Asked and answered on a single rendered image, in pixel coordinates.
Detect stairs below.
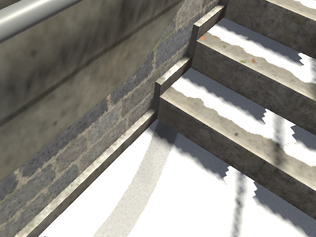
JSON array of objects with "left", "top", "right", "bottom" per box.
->
[{"left": 157, "top": 0, "right": 316, "bottom": 220}]

